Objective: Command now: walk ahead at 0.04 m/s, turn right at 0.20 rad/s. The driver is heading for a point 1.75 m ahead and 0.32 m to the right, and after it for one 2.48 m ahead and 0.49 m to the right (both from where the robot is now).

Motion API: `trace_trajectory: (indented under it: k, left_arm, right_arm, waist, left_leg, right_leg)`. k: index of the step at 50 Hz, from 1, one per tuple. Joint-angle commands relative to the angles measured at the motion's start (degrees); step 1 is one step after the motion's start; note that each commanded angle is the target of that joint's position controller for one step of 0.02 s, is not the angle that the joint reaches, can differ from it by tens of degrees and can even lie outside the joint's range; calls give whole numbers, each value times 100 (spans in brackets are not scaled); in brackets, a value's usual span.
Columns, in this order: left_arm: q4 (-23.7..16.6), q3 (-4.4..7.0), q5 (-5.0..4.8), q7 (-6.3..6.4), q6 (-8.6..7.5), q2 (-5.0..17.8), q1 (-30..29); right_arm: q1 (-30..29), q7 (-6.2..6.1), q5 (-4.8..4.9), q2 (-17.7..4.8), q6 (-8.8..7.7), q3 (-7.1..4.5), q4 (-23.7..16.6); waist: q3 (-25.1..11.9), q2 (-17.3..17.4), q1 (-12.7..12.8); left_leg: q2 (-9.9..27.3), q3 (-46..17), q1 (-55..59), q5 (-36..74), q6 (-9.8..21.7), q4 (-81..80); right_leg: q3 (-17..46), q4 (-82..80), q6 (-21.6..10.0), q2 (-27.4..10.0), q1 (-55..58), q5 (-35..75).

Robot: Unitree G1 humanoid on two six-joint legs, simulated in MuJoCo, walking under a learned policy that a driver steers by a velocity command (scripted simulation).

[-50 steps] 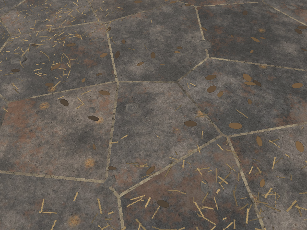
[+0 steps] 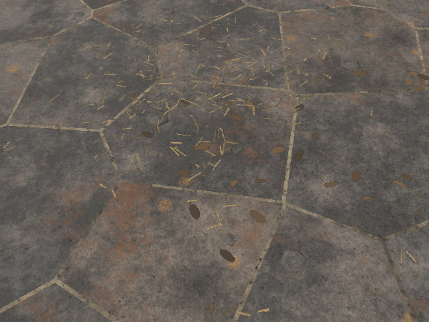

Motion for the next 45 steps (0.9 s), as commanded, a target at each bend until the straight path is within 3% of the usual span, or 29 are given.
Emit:
trace_trajectory:
  k: [1,2,4,7,10,14,16,18,19,20,21,22,23,24,26,31,38,39,40,41,42,43,44,45]
  left_arm:
    - [-283,190,-46,-72,-82,980,218]
    - [-226,211,-11,-124,-89,1013,372]
    - [-177,306,-20,-87,-20,1152,282]
    - [-228,390,-57,-68,75,1079,82]
    - [-194,470,-30,-89,119,1089,224]
    - [-232,571,21,-145,190,1183,99]
    - [-282,602,24,-191,237,1209,-112]
    - [-357,611,-39,-201,288,1190,-403]
    - [-424,554,-77,-190,278,974,-339]
    - [-574,474,-143,-177,238,611,-228]
    - [-430,565,75,-123,228,1038,-154]
    - [-353,616,80,-142,234,1141,-58]
    - [-229,625,85,-175,261,1088,123]
    - [-156,625,94,-215,303,1043,263]
    - [-131,587,70,-299,349,984,255]
    - [-412,469,6,-394,391,803,-382]
    - [-409,308,-88,-278,351,599,-271]
    - [-303,267,-66,-239,313,500,-69]
    - [-212,227,15,-185,244,501,67]
    - [-168,226,164,-113,144,786,224]
    - [-207,199,81,-48,87,1022,-190]
    - [-161,183,53,-29,51,851,-344]
    - [-173,129,67,-22,17,738,-589]
    - [-154,139,70,18,18,814,-656]
  right_arm:
    - [585,-125,28,-716,91,-143,-101]
    - [227,-121,53,-799,127,-187,-179]
    - [-57,-39,45,-730,187,-199,-244]
    - [-99,-13,36,-577,202,-165,-259]
    - [-284,-49,69,-489,193,-132,-340]
    - [-288,-78,104,-533,143,-114,-423]
    - [-53,-91,120,-565,95,-114,-397]
    - [422,-131,97,-579,28,-126,-281]
    - [451,-183,22,-939,-6,-205,-298]
    - [148,-191,-60,-1595,8,-338,-485]
    - [-209,-148,-123,-1548,35,-340,-564]
    - [-395,-126,-109,-1125,21,-222,-651]
    - [-642,-111,-61,-837,6,-146,-692]
    - [-771,-116,-33,-764,-14,-121,-756]
    - [-544,-131,-28,-775,-32,-122,-760]
    - [297,-98,-25,-972,-29,-234,-528]
    - [104,94,-29,-1085,-2,-280,-377]
    - [1,109,9,-1011,19,-246,-334]
    - [26,120,38,-837,18,-177,-270]
    - [297,164,43,-389,-10,-37,-312]
    - [494,150,89,-54,17,70,-277]
    - [335,103,82,-442,114,-14,-142]
    - [122,114,125,-644,146,-84,-160]
    - [22,128,136,-761,152,-144,-135]
  waist:
    - [-647,-1176,-60]
    - [-461,-1065,88]
    - [-272,-824,5]
    - [-354,-755,-57]
    - [-500,-821,90]
    - [-609,-960,138]
    - [-617,-1005,36]
    - [-539,-884,-256]
    - [-411,-255,-197]
    - [-325,1223,-47]
    - [-104,858,11]
    - [-5,542,197]
    - [120,390,360]
    - [82,534,426]
    - [-23,724,262]
    - [-214,792,-242]
    - [-367,1034,-130]
    - [-366,904,52]
    - [-399,623,161]
    - [-749,-343,25]
    - [-439,-1100,-192]
    - [-360,-991,-10]
    - [-135,-947,-53]
    - [-30,-958,-18]
  left_leg:
    - [272,233,-619,-1190,-187,1002]
    - [192,210,-915,-1541,-228,1557]
    - [288,167,-1285,-1337,-376,2330]
    - [351,245,-1465,-960,-602,2391]
    - [363,308,-1500,-911,-688,1990]
    - [328,288,-1047,-727,-589,1270]
    - [255,300,-564,-573,-481,659]
    - [246,349,295,133,-323,-687]
    - [955,-392,606,-240,-146,-1498]
    - [2538,-2217,642,-851,399,-2147]
    - [2979,-2265,-303,-295,847,-2031]
    - [2766,-1895,-661,400,919,-1868]
    - [2377,-1262,-726,875,773,-1726]
    - [2069,-786,-488,1230,620,-1604]
    - [1895,-289,59,2326,610,-1333]
    - [2216,-158,1135,3269,827,-981]
    - [2173,36,515,3840,765,-495]
    - [2054,104,304,3679,604,-330]
    - [1938,159,-189,3123,277,-213]
    - [1599,398,-914,1507,-102,273]
    - [1062,652,-934,-788,-322,-6]
    - [1148,416,-366,-1063,-321,365]
    - [955,416,-609,-935,-300,526]
    - [844,417,-842,-847,-313,814]
  right_leg:
    - [2591,-831,-1524,-2133,1115,4329]
    - [2622,-992,-1549,-1983,1071,3764]
    - [2245,-1107,-1300,-1520,892,2657]
    - [1883,-1120,-1071,-1023,868,2010]
    - [2036,-1100,-1118,-958,930,1608]
    - [2423,-1137,-1037,-913,648,1072]
    - [2583,-1116,-891,-825,364,897]
    - [2550,-930,-514,-546,-218,234]
    - [2228,-443,-175,-133,-758,-734]
    - [988,910,111,846,-1595,-1568]
    - [631,2198,161,614,-1429,-1886]
    - [671,2847,131,449,-1129,-1702]
    - [610,3277,139,382,-1081,-1385]
    - [522,3566,180,363,-1181,-1133]
    - [320,3682,331,316,-1431,-1077]
    - [140,2712,499,156,-1558,-1325]
    - [-279,498,121,230,108,-1179]
    - [-314,-502,40,214,615,-440]
    - [-31,-1595,-25,-35,1440,675]
    - [1206,-1838,-138,-1215,2469,1172]
    - [1673,-1444,-717,-2144,1640,2894]
    - [1304,-1229,-1011,-1966,1155,2615]
    - [1094,-1237,-955,-1742,1169,2475]
    - [898,-1209,-877,-1581,1272,2530]
Keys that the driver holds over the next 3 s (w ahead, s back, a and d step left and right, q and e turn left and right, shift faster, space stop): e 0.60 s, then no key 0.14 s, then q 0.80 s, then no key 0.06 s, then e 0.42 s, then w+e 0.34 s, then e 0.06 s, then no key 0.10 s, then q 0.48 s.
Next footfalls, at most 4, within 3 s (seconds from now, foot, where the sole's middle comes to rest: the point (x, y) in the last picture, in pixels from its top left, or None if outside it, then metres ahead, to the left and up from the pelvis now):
0.38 left None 0.05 0.11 -0.77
0.82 right None -0.05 -0.09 -0.77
1.26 left None -0.01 0.12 -0.77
1.82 right None -0.01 -0.07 -0.77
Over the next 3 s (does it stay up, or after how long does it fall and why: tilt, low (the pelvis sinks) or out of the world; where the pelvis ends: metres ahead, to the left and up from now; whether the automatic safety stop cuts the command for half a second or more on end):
stays up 0.12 -0.03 0.00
